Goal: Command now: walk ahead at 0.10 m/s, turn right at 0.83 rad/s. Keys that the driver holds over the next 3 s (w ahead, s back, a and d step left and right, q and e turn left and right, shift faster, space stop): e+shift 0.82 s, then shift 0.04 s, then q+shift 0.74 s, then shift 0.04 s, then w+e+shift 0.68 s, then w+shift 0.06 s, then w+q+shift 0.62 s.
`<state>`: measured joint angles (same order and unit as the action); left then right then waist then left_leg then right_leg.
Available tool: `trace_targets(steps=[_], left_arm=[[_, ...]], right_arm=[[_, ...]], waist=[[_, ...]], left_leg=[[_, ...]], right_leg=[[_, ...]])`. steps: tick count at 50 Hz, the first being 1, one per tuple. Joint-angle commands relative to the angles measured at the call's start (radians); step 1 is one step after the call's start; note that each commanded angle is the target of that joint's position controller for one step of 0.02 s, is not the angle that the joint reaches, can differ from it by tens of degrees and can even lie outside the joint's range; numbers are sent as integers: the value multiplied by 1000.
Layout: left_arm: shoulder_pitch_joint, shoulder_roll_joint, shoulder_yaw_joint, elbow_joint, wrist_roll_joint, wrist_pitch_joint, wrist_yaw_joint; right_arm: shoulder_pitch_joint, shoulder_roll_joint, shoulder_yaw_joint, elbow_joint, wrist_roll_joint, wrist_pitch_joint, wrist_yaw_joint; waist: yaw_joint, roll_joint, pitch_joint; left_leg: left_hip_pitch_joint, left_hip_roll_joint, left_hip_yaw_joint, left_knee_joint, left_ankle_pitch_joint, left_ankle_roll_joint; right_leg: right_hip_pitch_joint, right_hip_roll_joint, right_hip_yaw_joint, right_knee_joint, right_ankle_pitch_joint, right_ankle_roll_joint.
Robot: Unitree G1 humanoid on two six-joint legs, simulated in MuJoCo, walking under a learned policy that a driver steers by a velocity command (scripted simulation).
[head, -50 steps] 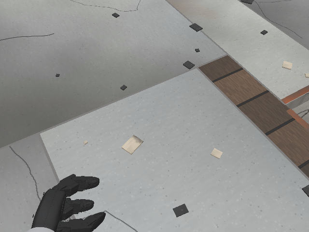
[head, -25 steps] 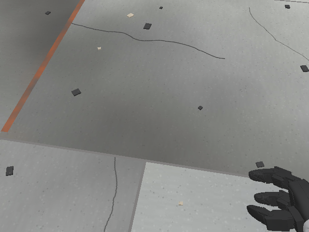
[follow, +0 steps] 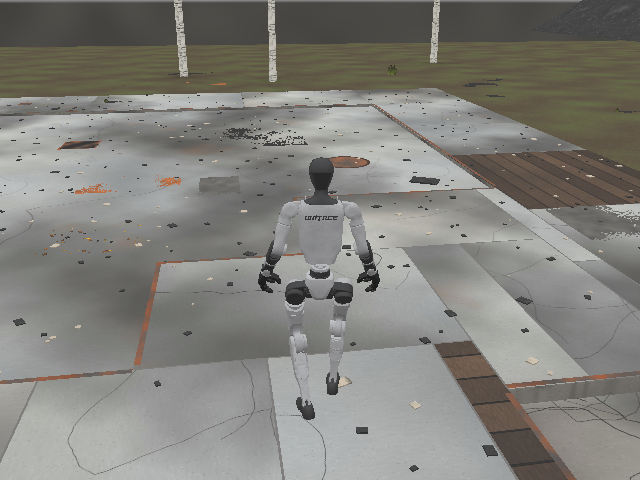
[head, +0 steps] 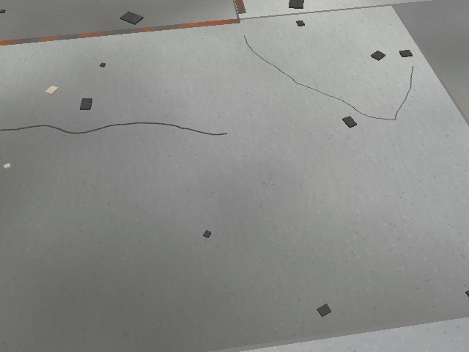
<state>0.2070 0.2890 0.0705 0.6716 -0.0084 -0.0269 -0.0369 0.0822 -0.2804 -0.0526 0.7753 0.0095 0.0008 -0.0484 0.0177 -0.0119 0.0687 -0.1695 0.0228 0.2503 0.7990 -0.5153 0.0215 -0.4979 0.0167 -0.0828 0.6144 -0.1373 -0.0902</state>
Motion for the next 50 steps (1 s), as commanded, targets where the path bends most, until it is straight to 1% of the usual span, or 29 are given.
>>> trace_targets(steps=[1, 2, 3, 4, 5, 7, 10, 14, 17, 20, 21, 22, 23, 24, 25, 26, 27, 29, 33, 38, 41, 43, 44, 45, 46, 47, 48, 49, 50], left_arm=[[179, 286, 77, -86, 51, -16, 15], [102, 258, 77, -124, 35, -18, 10], [46, 210, 66, -133, 0, -12, 17], [10, 175, 55, -145, -20, -1, 29], [-10, 161, 52, -154, -20, 8, 42], [-26, 159, 55, -173, -7, 28, 60], [8, 195, 73, -175, -5, 50, 83], [-19, 192, 76, -193, -7, 74, 89], [-32, 188, 76, -205, -5, 83, 82], [-75, 186, 74, -223, -14, 87, 75], [-77, 167, 67, -228, -18, 89, 72], [6, 107, 49, -217, -12, 91, 67], [-5, 136, 56, -248, -18, 79, 59], [4, 224, 77, -233, -7, 66, 51], [15, 248, 85, -201, -13, 68, 47], [28, 227, 82, -174, -12, 78, 50], [39, 199, 72, -171, -10, 84, 49], [-2, 157, 52, -192, -23, 85, 43], [-84, 128, 35, -230, -23, 81, 43], [-70, 109, 29, -220, -15, 87, 30], [-58, 121, 42, -211, -17, 107, 22], [0, 114, 53, -187, -13, 113, 21], [63, 148, 67, -161, -7, 109, 32], [112, 262, 89, -166, -4, 95, 50], [57, 281, 79, -193, 37, 69, 49], [58, 194, 52, -183, 48, 48, 39], [17, 138, 29, -150, 44, 33, 39], [-35, 90, 13, -135, 32, 27, 42], [-78, 59, -1, -120, 27, 22, 47]], right_arm=[[92, -76, -5, -111, -28, -25, 39], [34, -138, -20, -117, 0, -34, 48], [-27, -140, -24, -131, -4, -33, 44], [-53, -127, -23, -130, -19, -27, 35], [-62, -122, -24, -135, -24, -18, 30], [-57, -82, -19, -124, -16, -10, 32], [-57, -54, -13, -109, -4, -10, 24], [-68, -72, -24, -101, 1, -9, 20], [-76, -87, -34, -103, 2, -27, 27], [-4, -117, -54, -82, 4, -47, 39], [34, -139, -65, -69, 0, -48, 39], [24, -198, -76, -84, -15, -38, 33], [6, -224, -77, -92, -52, -28, 32], [-37, -173, -70, -122, -56, -32, 26], [-79, -122, -56, -143, -41, -27, 14], [-90, -102, -49, -152, -27, -19, 3], [-83, -107, -47, -154, -18, -13, -7], [-36, -121, -45, -147, -26, -3, -19], [51, -161, -59, -133, -36, 9, -15], [10, -202, -80, -136, -24, 9, 11], [10, -208, -89, -126, 1, -3, 33], [14, -190, -87, -111, 25, -6, 40], [76, -142, -72, -82, 25, -8, 47], [83, -74, -42, -117, -26, -9, 57], [30, -93, -45, -145, -33, -8, 46], [-22, -147, -57, -131, -4, 1, 37], [-2, -122, -51, -116, 12, 8, 33], [42, -105, -46, -79, 6, 16, 27], [80, -105, -47, -53, -2, 24, 26]], waist=[[11, -259, -437], [25, -117, -401], [3, -5, -279], [-20, 60, -206], [-36, 47, -183], [-46, 7, -172], [-25, -41, -221], [-2, -122, -213], [16, -169, -196], [-15, -185, -194], [-26, -144, -202], [22, 44, -240], [45, 303, -183], [47, 264, -150], [45, 186, -130], [38, 128, -115], [27, 108, -103], [-5, 109, -85], [-70, 158, -124], [-53, 178, -151], [-37, 188, -153], [7, 157, -167], [21, 54, -178], [5, -273, -194], [26, -322, -265], [75, -184, -277], [31, -166, -230], [1, -131, -215], [-21, -143, -191]], left_leg=[[-506, -174, -352, 711, -164, -83], [-533, -119, -425, 696, -82, -56], [-555, -89, -416, 623, -1, -49], [-544, -60, -412, 538, 47, -50], [-489, -47, -414, 446, 74, -51], [-409, -68, -388, 255, 106, -70], [-368, -98, -393, 94, 149, -103], [-318, -109, -406, -24, 234, -108], [-274, -112, -416, -129, 227, -90], [-137, -95, -406, -347, 299, -56], [-30, -32, -423, -450, 382, -32], [104, 182, -598, -474, 407, 55], [44, 321, -814, -540, 472, 193], [9, 362, -815, -537, 469, 235], [-4, 297, -681, -510, 434, 199], [-5, 229, -579, -490, 407, 160], [4, 208, -526, -487, 426, 152], [24, 192, -432, -500, 503, 165], [156, 247, -366, -505, 572, 206], [87, 280, -223, -495, 589, 182], [84, 313, -177, -446, 593, 147], [37, 294, -134, -330, 567, 85], [-87, 237, -86, -195, 498, 20], [-409, 116, -19, 128, -25, -75], [-534, 47, -154, 350, -175, -111], [-497, 71, -227, 427, -124, -99], [-480, 82, -250, 391, -61, -82], [-450, 93, -263, 342, 10, -84], [-390, 81, -266, 328, 89, -96]], right_leg=[[683, -345, 830, -206, 633, -377], [638, -336, 786, -266, 385, -338], [521, -284, 702, -287, 229, -276], [407, -246, 634, -300, 152, -230], [325, -206, 586, -303, 134, -202], [270, -126, 511, -295, 158, -152], [294, -109, 521, -265, 205, -134], [259, -78, 565, -262, 14, -88], [270, -69, 625, -241, -27, -75], [249, -39, 671, -182, -22, -46], [193, 4, 641, -119, -122, -15], [75, 100, 508, 84, -430, 29], [-95, 189, 316, 330, -506, 79], [-142, 90, 292, 500, -439, 120], [-142, 57, 268, 560, -361, 136], [-147, 43, 247, 617, -301, 151], [-174, 32, 223, 677, -260, 162], [-206, -10, 149, 658, -219, 177], [-228, -86, 108, 508, -220, 209], [-27, -108, 41, 282, -214, 177], [72, -92, 5, 131, -212, 133], [229, -44, -12, -87, -118, 77], [408, -34, 49, -211, 42, 33], [634, -296, 396, -209, 532, -63], [537, -476, 529, -205, 634, -260], [489, -418, 412, -224, 564, -250], [441, -348, 312, -230, 447, -186], [423, -295, 243, -235, 351, -131], [369, -274, 181, -242, 374, -114]])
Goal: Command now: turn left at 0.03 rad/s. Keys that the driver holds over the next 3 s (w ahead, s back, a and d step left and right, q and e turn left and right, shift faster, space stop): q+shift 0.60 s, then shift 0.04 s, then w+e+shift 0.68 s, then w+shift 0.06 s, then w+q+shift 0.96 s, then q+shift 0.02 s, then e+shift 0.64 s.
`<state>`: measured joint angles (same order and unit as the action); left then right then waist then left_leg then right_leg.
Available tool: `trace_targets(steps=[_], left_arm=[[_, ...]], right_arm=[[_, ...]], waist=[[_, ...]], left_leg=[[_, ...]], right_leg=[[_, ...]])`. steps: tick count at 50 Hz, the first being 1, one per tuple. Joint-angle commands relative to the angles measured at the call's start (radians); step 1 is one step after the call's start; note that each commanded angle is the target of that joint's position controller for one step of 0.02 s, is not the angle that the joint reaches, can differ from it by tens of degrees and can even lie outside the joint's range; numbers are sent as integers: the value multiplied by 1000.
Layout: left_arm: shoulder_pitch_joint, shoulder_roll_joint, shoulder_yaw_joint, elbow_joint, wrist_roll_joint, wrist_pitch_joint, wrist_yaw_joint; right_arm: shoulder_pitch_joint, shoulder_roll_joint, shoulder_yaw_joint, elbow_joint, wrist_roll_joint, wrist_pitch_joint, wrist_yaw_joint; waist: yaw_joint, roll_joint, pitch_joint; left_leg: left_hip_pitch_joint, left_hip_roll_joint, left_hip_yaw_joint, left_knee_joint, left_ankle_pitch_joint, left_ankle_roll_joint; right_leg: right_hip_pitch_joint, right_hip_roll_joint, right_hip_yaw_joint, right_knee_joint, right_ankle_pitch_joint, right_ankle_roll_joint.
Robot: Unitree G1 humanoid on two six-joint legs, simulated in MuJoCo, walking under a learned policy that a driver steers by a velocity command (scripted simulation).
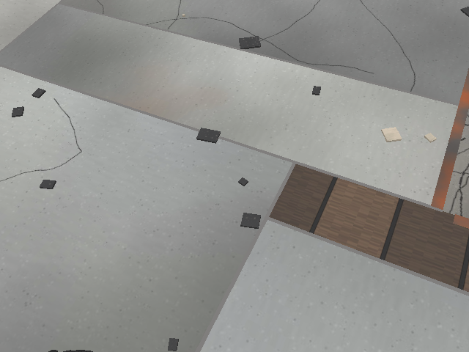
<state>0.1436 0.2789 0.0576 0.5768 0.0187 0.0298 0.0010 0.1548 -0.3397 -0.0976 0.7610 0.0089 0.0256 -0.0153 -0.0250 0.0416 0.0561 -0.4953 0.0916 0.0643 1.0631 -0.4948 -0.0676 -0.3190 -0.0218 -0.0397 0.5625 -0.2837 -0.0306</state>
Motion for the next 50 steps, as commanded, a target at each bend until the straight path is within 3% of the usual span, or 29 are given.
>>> trace_targets(steps=[1, 2, 5, 8, 13, 16, 18, 19, 20, 21, 22, 23, 24, 25, 26, 27, 32, 34, 35, 37, 39, 43, 44, 45, 47, 49, 50], left_arm=[[-28, 60, 5, -15, 10, -41, 16], [-46, 68, 7, -11, 20, -44, 22], [-41, 129, 30, 4, 15, -29, 44], [-26, 128, 36, 22, 11, -18, 53], [-52, 143, 54, 37, 2, -18, 41], [-62, 162, 68, 43, -17, -20, 29], [-76, 168, 74, 49, -37, -21, 19], [-70, 158, 75, 63, -47, -19, 15], [-20, 131, 73, 87, -44, -21, 6], [-76, 72, 55, 29, 2, -29, 7], [-162, 76, 48, -17, 13, -37, 14], [-190, 118, 59, -12, -6, -38, 16], [-194, 112, 57, -13, -18, -43, 21], [-173, 120, 61, 3, -9, -46, 31], [-154, 141, 68, 9, -1, -45, 37], [-134, 135, 68, 19, 0, -46, 34], [-94, 93, 48, 56, -14, -42, 28], [-67, 95, 40, 76, -25, -44, 8], [-82, 96, 37, 69, -32, -51, -3], [-119, 113, 34, 54, -42, -71, -17], [-140, 127, 33, 44, -47, -93, -23], [-120, 114, 22, 33, -58, -114, -38], [-116, 114, 18, 49, 44, -70, -70], [-103, 114, 22, 45, 35, -53, -86], [-73, 122, 21, 44, 8, -42, -99], [-17, 125, 20, 55, -1, -43, -94], [82, 129, 24, 89, 2, -46, -85]], right_arm=[[37, -52, -5, -22, 4, 5, -5], [46, -61, -7, -24, 13, 8, -4], [-4, -75, -6, -70, 18, 14, -5], [-12, -52, 1, -104, 16, 28, 4], [-6, -21, 5, -154, 12, 39, 25], [-1, -23, -1, -185, 18, 49, 40], [25, -25, -10, -196, 21, 60, 48], [67, -34, -19, -188, 22, 62, 44], [144, -95, -46, -172, 16, 57, 25], [207, -261, -89, -184, 7, 46, 2], [190, -273, -78, -214, -34, 13, 15], [163, -226, -66, -214, -26, -13, 25], [127, -200, -58, -205, -6, -26, 17], [69, -173, -50, -212, 14, -24, 7], [14, -151, -40, -226, 26, -16, -5], [-5, -147, -36, -240, 20, -10, -14], [9, -159, -37, -247, 12, 2, -32], [47, -124, -20, -231, 17, -4, -28], [60, -120, -12, -221, 10, -14, -19], [83, -128, -3, -202, -9, -34, -5], [110, -141, -1, -187, -14, -56, 1], [134, -137, 0, -161, -8, -89, 5], [179, -140, 3, -151, -74, -84, 20], [148, -142, 0, -151, -78, -85, 26], [116, -145, -2, -153, -64, -90, 26], [93, -146, -3, -148, -56, -91, 23], [72, -140, -1, -147, -56, -90, 20]], waist=[[12, -204, -166], [8, -205, -150], [41, -187, -102], [58, -164, -78], [50, -147, -85], [40, -160, -116], [12, -160, -135], [-15, -140, -147], [-41, -29, -169], [-42, 286, -170], [-65, 271, -280], [-73, 125, -267], [-38, 84, -202], [-3, 20, -163], [26, 24, -148], [41, 38, -158], [32, 49, -187], [0, 88, -213], [-17, 136, -185], [-45, 167, -111], [-66, 144, -61], [-71, 111, -5], [-76, 109, -17], [-56, 137, 12], [-27, 126, 20], [18, 72, 12], [74, 24, -18]], left_leg=[[-3, -9, -90, 63, 114, -17], [12, -23, -94, 36, 138, -24], [-57, -17, -69, -32, 134, -33], [-98, 14, -61, -61, 99, -36], [-40, 23, -6, -163, 69, -7], [22, 6, 32, -261, 72, 29], [106, -20, 62, -389, 137, 64], [202, -51, 73, -498, 231, 93], [363, -58, -9, -606, 463, 148], [591, 193, -416, -622, 1015, 289], [587, 317, -655, -671, 1003, 486], [586, 288, -570, -697, 885, 468], [551, 226, -497, -698, 786, 407], [515, 179, -449, -694, 732, 353], [466, 150, -416, -696, 731, 325], [430, 127, -401, -697, 760, 316], [414, 83, -389, -674, 706, 296], [387, 70, -387, -745, 171, 287], [361, 84, -420, -789, 2, 289], [344, 123, -463, -835, -98, 291], [385, 162, -474, -858, -126, 292], [486, 208, -419, -889, -98, 282], [441, 161, -338, -926, -144, 246], [399, 148, -286, -937, -123, 226], [348, 154, -218, -949, -105, 204], [313, 167, -156, -905, -42, 196], [271, 141, -85, -781, 107, 185]], right_leg=[[143, -224, 87, -202, 534, -169], [133, -222, 58, -214, 510, -167], [189, -273, 69, -238, 410, -188], [224, -327, 86, -257, 322, -213], [225, -349, 10, -232, 414, -211], [255, -364, -40, -176, 509, -175], [254, -357, -88, -101, 520, -124], [213, -329, -134, -17, 489, -76], [107, -247, -191, 162, 393, -4], [-269, -93, -233, 512, -187, 101], [-412, 26, 7, 717, -453, 134], [-451, 4, 94, 765, -410, 120], [-469, -4, 116, 730, -314, 96], [-478, -19, 128, 670, -222, 88], [-441, -20, 134, 621, -156, 88], [-390, 1, 128, 612, -110, 93], [-308, 47, 127, 393, -17, 131], [-259, 17, 95, 310, 42, 123], [-257, 6, 78, 273, 57, 116], [-275, -21, 68, 222, 64, 86], [-336, -38, 64, 195, 56, 51], [-455, -62, 75, 191, 28, 3], [-361, -10, 30, 159, 4, 10], [-312, -8, 4, 141, 8, 4], [-208, -14, -36, 111, -7, -24], [-85, -4, -65, 66, -9, -67], [47, 37, -94, 33, -15, -88]])
Over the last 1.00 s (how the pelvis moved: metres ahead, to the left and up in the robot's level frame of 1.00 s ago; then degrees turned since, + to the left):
0.08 0.03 0.02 -53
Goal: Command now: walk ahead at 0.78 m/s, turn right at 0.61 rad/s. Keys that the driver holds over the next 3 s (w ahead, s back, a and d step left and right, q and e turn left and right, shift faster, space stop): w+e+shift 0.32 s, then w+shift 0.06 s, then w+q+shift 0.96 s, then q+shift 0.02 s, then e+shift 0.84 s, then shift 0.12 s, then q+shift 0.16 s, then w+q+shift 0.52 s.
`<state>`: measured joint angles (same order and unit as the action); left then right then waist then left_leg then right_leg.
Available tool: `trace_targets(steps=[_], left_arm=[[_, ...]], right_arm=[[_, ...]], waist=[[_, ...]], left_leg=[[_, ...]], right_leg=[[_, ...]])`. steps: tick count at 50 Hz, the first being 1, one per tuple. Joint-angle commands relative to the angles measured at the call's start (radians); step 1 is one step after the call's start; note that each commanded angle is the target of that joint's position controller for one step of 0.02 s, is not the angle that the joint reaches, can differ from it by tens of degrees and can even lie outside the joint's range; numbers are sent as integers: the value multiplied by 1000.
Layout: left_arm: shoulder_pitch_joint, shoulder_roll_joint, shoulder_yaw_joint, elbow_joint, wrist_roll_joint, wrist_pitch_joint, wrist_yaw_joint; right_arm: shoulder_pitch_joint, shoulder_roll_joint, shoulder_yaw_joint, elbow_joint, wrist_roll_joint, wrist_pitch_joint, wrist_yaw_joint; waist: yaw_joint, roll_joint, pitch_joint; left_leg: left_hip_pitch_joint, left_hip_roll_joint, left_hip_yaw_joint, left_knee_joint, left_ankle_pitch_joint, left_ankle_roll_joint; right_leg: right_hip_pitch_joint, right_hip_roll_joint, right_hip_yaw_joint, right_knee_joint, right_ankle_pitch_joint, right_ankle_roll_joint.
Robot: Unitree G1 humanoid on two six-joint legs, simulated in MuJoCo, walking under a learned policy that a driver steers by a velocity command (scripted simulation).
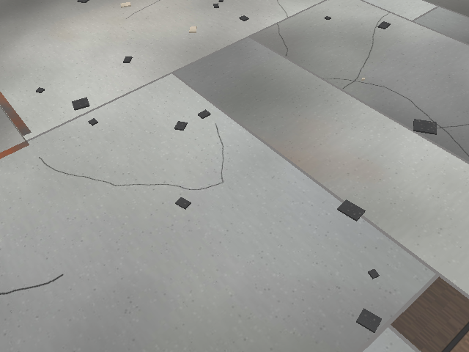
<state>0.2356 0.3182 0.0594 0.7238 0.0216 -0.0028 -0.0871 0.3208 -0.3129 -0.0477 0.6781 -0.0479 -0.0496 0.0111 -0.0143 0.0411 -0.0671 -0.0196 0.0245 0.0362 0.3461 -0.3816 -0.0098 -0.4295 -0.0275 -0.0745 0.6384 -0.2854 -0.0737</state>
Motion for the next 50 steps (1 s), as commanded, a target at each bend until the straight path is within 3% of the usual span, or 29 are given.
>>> trace_targets(steps=[1, 2, 3, 4, 5, 7, 11, 15, 18, 20, 21, 22, 23, 24, 25, 26, 27, 28, 29, 32, 35, 37, 40, 42, 43, 44, 45, 47, 50], left_arm=[[187, 127, 41, 11, 7, -23, 16], [414, 230, 66, 56, 16, -33, 38], [342, 284, 62, 18, 3, -38, 38], [243, 235, 59, -10, 1, -34, 43], [225, 212, 57, -19, 2, -34, 49], [203, 182, 47, -12, -13, -39, 62], [219, 154, 36, 9, -20, -64, 69], [262, 164, 44, 44, -24, -66, 75], [270, 167, 42, 77, -34, -77, 87], [241, 198, 43, 94, -34, -89, 91], [242, 229, 49, 104, -17, -92, 90], [202, 238, 52, 108, 5, -88, 89], [158, 198, 44, 110, 25, -92, 95], [185, 49, 9, 65, 0, -100, 89], [258, 27, -10, 46, -14, -114, 66], [168, 75, -11, 48, 9, -108, 69], [63, 99, -15, 29, 28, -108, 63], [-7, 96, -19, 4, 42, -106, 61], [-48, 81, -27, -27, 58, -98, 59], [-101, 41, -58, -91, 70, -75, 51], [-260, 30, -88, -165, 36, -83, 27], [-278, 31, -87, -164, 17, -81, 23], [-256, 82, -63, -153, 21, -84, 49], [-34, 128, -29, -91, 28, -92, 78], [150, 195, 0, -71, 43, -98, 103], [249, 264, 21, -58, 74, -93, 117], [198, 271, 33, -52, 49, -79, 113], [65, 99, 3, -55, 34, -80, 103], [101, 42, -11, 14, 22, -101, 96]], right_arm=[[-93, -138, -40, -63, -9, -13, -10], [-147, -70, -13, -104, -22, -16, -13], [-175, 0, 9, -179, -12, -29, 1], [-219, -59, 5, -171, -23, -42, 7], [-229, -107, -4, -155, -20, -54, 16], [-181, -101, 3, -122, -31, -50, 21], [-246, -84, 23, -133, -23, 3, 33], [-414, -52, 47, -180, -1, -5, 39], [-455, -57, 51, -197, 9, -15, 38], [-338, -90, 36, -153, 5, -19, 23], [-210, -135, 15, -114, 13, -19, 8], [6, -170, -6, -52, 26, -15, -13], [239, -207, -31, 15, 21, -13, -37], [341, -297, -57, 42, -13, -17, -47], [247, -288, -57, 60, 5, -14, -23], [90, -198, -49, 38, 18, -16, -8], [57, -133, -38, 41, 31, -21, 2], [61, -99, -29, 61, 27, -22, 5], [83, -69, -16, 93, 25, -25, 2], [124, -97, -21, 142, 35, -43, -6], [66, -133, -42, 117, 35, -47, -10], [79, -168, -56, 118, 50, -54, 5], [141, -187, -65, 141, 61, -47, 8], [152, -216, -73, 154, 55, -41, 9], [127, -172, -63, 139, 55, -51, 10], [158, -1, -24, 98, 76, -54, 1], [163, -43, -19, 62, 76, -40, -4], [11, -77, -25, 71, 41, -13, 6], [-57, -18, -18, 44, 19, 25, 39]], waist=[[145, -81, 23], [236, -312, -51], [155, -498, -10], [146, -308, 45], [132, -152, 45], [69, -44, 88], [52, -81, 170], [102, -103, 185], [111, -123, 158], [52, -119, 76], [-7, -139, -7], [-126, -145, -95], [-235, -125, -167], [-207, 168, -253], [-98, 351, -267], [-58, 171, -85], [-57, 9, -22], [-43, -51, 33], [-15, -47, 85], [39, 20, 160], [28, 20, 199], [8, 14, 168], [0, -15, 108], [108, -52, -48], [197, -86, -151], [171, -290, -265], [121, -360, -277], [100, -129, -9], [47, -157, 90]], left_leg=[[-280, 143, 52, 247, 276, 110], [-498, 59, 125, 698, 308, 62], [-869, -128, -15, 874, -120, 27], [-983, -43, -117, 972, -41, 33], [-957, 9, -124, 957, 56, 35], [-839, 64, -108, 836, 127, 9], [-789, 54, -40, 681, 185, -45], [-705, -3, 2, 401, 325, -58], [-564, -22, 11, 252, 443, -11], [-353, -77, 38, 202, 407, 34], [-222, -110, 51, 230, 314, 57], [-25, -111, 67, 227, 248, 78], [208, -19, -10, 281, 112, 107], [383, 219, -471, 187, -293, 222], [399, 311, -1019, -82, -325, 307], [263, 277, -919, -83, -336, 324], [123, 239, -782, -73, -236, 320], [15, 194, -681, -83, -148, 297], [-82, 147, -612, -96, -61, 283], [-208, 115, -539, -158, 30, 310], [-433, 45, -415, -263, 94, 269], [-482, 56, -407, -301, 233, 240], [-261, 67, -395, -131, 528, 191], [-252, -1, -332, 262, 749, 146], [-401, -51, -286, 560, 588, 125], [-639, -127, -193, 884, -100, 114], [-755, -87, -143, 1033, -52, 124], [-799, 19, -114, 1000, 98, 118], [-769, 75, -105, 948, 107, 99]], right_leg=[[371, 86, -31, -67, -97, -65], [554, -106, 335, -213, -415, -125], [649, -226, 905, -490, -642, -210], [643, -264, 914, -493, -586, -228], [603, -242, 788, -428, -440, -221], [449, -155, 613, -442, -285, -186], [312, -59, 486, -513, -44, -199], [300, -14, 441, -487, 305, -185], [358, -63, 446, -493, 580, -157], [421, -71, 394, -399, 930, -110], [462, -81, 371, -252, 1127, -91], [427, -68, 327, -13, 1180, -73], [267, -29, 290, 287, 1032, -65], [-10, 133, 220, 770, 329, -21], [-220, 236, 269, 853, -144, -23], [-302, 110, 240, 845, -49, -43], [-274, 65, 224, 789, 9, -36], [-250, 33, 209, 708, 9, -27], [-233, 16, 202, 651, -10, -5], [-264, -43, 180, 461, -85, 57], [-34, -38, 106, 109, 153, 97], [169, 1, 66, 30, 319, 98], [207, 27, 70, -77, 278, 84], [480, 50, 56, -100, 140, 61], [693, -114, 215, -112, -79, 30], [876, -422, 650, -242, -446, -23], [807, -473, 949, -388, -569, -78], [565, -360, 593, -375, -313, -56], [417, -278, 294, -403, 58, -15]])
Over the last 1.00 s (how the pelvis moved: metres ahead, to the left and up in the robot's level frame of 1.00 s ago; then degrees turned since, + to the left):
0.14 0.06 0.00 24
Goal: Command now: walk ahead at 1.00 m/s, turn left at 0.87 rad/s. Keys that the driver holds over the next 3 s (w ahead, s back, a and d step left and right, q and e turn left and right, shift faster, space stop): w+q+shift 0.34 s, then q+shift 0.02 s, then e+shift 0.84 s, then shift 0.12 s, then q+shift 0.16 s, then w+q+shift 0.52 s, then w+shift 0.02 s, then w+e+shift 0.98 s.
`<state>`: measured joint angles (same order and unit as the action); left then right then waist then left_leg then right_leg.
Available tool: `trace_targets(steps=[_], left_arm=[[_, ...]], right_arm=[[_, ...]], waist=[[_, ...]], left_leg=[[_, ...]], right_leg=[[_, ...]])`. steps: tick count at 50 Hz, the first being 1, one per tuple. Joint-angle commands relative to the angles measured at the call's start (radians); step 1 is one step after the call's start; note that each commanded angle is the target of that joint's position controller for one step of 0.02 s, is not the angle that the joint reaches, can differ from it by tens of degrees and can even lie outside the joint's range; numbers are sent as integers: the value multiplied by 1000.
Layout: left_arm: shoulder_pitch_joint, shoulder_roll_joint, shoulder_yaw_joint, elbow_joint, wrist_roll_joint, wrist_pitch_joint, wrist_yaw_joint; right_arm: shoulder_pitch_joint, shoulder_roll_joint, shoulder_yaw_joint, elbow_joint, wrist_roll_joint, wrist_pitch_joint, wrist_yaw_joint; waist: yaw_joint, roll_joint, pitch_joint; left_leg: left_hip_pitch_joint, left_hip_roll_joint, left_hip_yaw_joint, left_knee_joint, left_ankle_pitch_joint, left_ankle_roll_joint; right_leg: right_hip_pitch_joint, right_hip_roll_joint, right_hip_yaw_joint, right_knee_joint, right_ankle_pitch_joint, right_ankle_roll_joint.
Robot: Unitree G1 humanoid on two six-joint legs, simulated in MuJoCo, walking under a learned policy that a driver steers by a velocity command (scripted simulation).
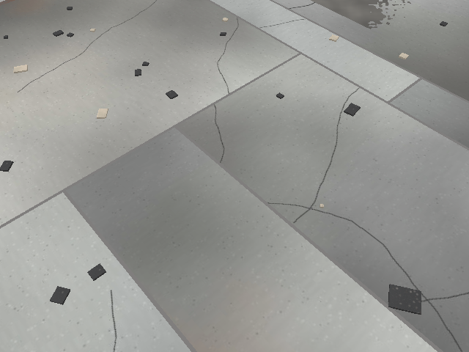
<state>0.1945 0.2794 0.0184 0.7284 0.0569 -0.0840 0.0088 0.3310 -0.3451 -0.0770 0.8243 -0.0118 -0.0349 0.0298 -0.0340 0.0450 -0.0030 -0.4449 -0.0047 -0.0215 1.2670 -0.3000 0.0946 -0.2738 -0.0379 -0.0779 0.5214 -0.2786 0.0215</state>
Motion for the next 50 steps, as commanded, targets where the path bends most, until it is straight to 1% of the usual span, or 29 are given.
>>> trace_targets(steps=[1, 2, 7, 9, 11, 12, 13, 14, 15, 16, 17, 18, 20, 23, 24, 25, 27, 29, 32, 33, 34, 35, 36, 37, 38, 39, 42, 45, 50], left_arm=[[158, 63, 26, 32, -25, -28, -6], [170, 43, 22, 50, -35, -33, -11], [106, 97, 33, 72, -30, -53, -5], [165, 146, 41, 87, -30, -51, 2], [177, 222, 59, 77, -28, -29, 15], [146, 252, 68, 63, -25, -10, 20], [105, 258, 70, 41, -21, 5, 21], [118, 220, 67, 48, -8, 13, 6], [137, 67, 24, 5, 12, 5, -5], [164, 129, 28, -121, -21, -15, -6], [75, 175, 26, -123, -13, -36, -5], [53, 178, 23, -115, -19, -43, -3], [134, 145, 12, -62, -1, -8, 5], [126, 79, 0, -53, -6, 36, -8], [27, 90, 17, -83, -74, -10, 6], [1, 61, 5, -88, -79, -31, 1], [-108, 3, -10, -96, -70, -58, -23], [-149, 14, 1, -113, -73, -64, -49], [30, 129, 59, -87, -74, -47, -72], [182, 170, 81, -51, -76, -39, -72], [372, 189, 92, -4, -75, -30, -63], [357, 205, 74, -2, -46, -31, -54], [185, 246, 74, -97, 11, -34, -42], [67, 212, 88, -175, -12, -6, -30], [1, 158, 72, -194, -44, 20, -20], [-22, 146, 63, -204, -62, 34, -17], [-45, 156, 71, -208, -60, 47, -11], [22, 192, 90, -185, -73, 70, 16], [21, 203, 106, -197, -91, 124, 50]], right_arm=[[-107, 32, 17, -128, -17, 23, 28], [-145, 41, 21, -148, -20, 31, 34], [-332, 23, 52, -258, -17, 30, 74], [-355, 13, 56, -256, -17, 27, 79], [-229, -34, 41, -215, -15, 25, 67], [-74, -72, 24, -171, -16, 22, 56], [144, -118, -3, -102, -18, 20, 38], [202, -166, -32, -57, -8, 25, 10], [114, -252, -46, -77, 3, 38, -10], [95, -325, -64, -128, -17, 48, -13], [89, -269, -62, -133, -12, 48, -23], [48, -217, -50, -123, -12, 38, -32], [-47, -142, -18, -127, -7, 1, -42], [-33, -78, 10, -74, 4, -47, -24], [-125, -33, 13, -109, 43, -67, -37], [-140, -46, 17, -103, 49, -69, -51], [-21, -59, 15, -61, 29, -61, -76], [48, -71, 18, -25, 6, -50, -86], [-31, -83, 9, -52, -6, -26, -100], [-104, -93, 4, -80, -12, -19, -103], [-206, -94, 1, -114, -16, -14, -102], [-90, 52, 30, -140, -59, -9, -76], [135, 53, 48, -156, -5, -16, -47], [65, -62, 32, -157, 10, -16, -33], [-60, -98, 17, -183, 7, -7, -36], [-108, -89, 14, -199, -7, 5, -46], [-98, -45, 15, -205, -17, 23, -59], [-158, -13, 18, -215, -19, 19, -77], [-266, -30, 3, -223, 9, 17, -84]], waist=[[55, -163, 38], [51, -138, 43], [1, -94, 128], [2, -79, 114], [-81, -133, 16], [-165, -148, -66], [-257, -137, -161], [-238, -24, -162], [-115, 189, -90], [-78, 222, -324], [-93, 31, -223], [-39, -64, -46], [77, -184, 48], [103, -153, 63], [69, -121, 49], [70, -111, 25], [-27, -89, -12], [-55, -27, -22], [53, 77, -99], [145, 87, -135], [272, 0, -146], [140, -333, -161], [14, -309, -376], [51, -153, -336], [41, 13, -171], [15, 96, -101], [-19, -17, -24], [15, -71, -115], [56, -162, -116]], left_leg=[[-373, 113, -38, 20, 30, -6], [-397, 112, -23, 19, 52, -5], [-252, 85, 108, -356, 290, 24], [-98, 3, 209, -473, 313, 58], [65, -69, 228, -493, 244, 89], [233, -95, 207, -490, 201, 113], [485, -105, 146, -535, 177, 151], [678, -75, 47, -591, 104, 177], [690, 84, -249, -574, 248, 210], [935, 238, -718, -836, 38, 399], [839, 257, -799, -991, -112, 361], [650, 234, -728, -1017, 30, 324], [343, 202, -472, -968, 604, 277], [137, 103, -206, -980, 1023, 194], [146, 88, -190, -969, 937, 161], [161, 47, -104, -969, 892, 121], [214, 5, -20, -974, 786, 56], [272, 23, 5, -962, 738, 8], [320, 34, 30, -721, 923, -74], [277, 43, 36, -543, 976, -98], [159, -16, 65, -151, 714, -140], [-139, -175, 45, 254, -400, -171], [-255, -177, -165, 431, -347, -181], [-256, -117, -193, 373, -228, -139], [-284, -85, -166, 287, -151, -116], [-259, -64, -151, 205, -110, -112], [-160, -36, -147, -75, -61, -131], [-148, -63, -143, -243, -11, -173], [-172, -75, -188, -405, 81, -188]], right_leg=[[266, -264, 235, -292, 159, -100], [271, -242, 157, -304, 254, -86], [156, -170, -135, -417, 484, -59], [190, -160, -193, -356, 899, -48], [273, -191, -193, -141, 1271, -37], [255, -212, -180, 67, 1349, -44], [154, -220, -154, 352, 1278, -53], [-60, -104, -146, 716, 544, -36], [-350, 33, -114, 1116, -240, -14], [-591, 68, 114, 1205, -224, -1], [-649, 9, 167, 1109, -131, -5], [-621, -21, 158, 1004, -80, 1], [-418, -84, 128, 878, -85, 25], [-229, -89, 67, 587, -53, 29], [-276, -85, 89, 528, 18, 37], [-257, -70, 64, 392, 129, 28], [-177, 6, 4, 123, 499, 7], [-119, 74, -5, 12, 672, -13], [50, 164, -23, 32, 556, -41], [171, 157, -7, 46, 518, -57], [303, 64, 97, -36, 596, -107], [492, -96, 364, 60, 1065, -198], [597, -306, 861, -79, 853, -391], [470, -281, 877, -171, 438, -398], [267, -210, 787, -227, 120, -357], [119, -162, 759, -276, -26, -318], [-81, -22, 615, -282, 63, -251], [-11, 0, 574, -211, 322, -219], [74, 38, 632, -203, 53, -130]])
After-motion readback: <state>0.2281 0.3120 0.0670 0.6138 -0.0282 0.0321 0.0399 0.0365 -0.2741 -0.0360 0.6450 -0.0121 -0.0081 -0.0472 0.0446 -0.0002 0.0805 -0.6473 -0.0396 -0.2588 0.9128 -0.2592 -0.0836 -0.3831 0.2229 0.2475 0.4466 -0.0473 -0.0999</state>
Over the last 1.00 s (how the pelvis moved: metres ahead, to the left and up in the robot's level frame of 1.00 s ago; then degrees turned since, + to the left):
0.83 -0.26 0.00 -1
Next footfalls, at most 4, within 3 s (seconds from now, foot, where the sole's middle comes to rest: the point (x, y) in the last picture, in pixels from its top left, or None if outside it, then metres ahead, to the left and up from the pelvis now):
0.28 left None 0.44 0.08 -0.77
0.68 right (205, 246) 0.84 0.12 -0.77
1.22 left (154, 234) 0.90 0.29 -0.77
1.62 right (219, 258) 0.79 0.08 -0.77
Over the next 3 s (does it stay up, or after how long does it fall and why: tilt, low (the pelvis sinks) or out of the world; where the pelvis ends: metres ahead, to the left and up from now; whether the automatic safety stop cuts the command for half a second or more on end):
stays up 1.84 0.49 -0.01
